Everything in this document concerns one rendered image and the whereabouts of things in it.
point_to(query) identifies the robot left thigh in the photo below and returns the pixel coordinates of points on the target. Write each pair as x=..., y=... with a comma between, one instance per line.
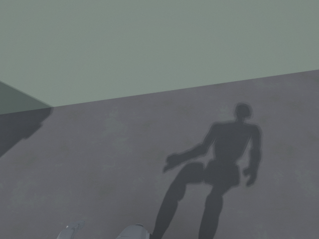
x=134, y=232

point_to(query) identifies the left robot hand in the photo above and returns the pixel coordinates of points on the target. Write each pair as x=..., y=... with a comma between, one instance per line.
x=71, y=230

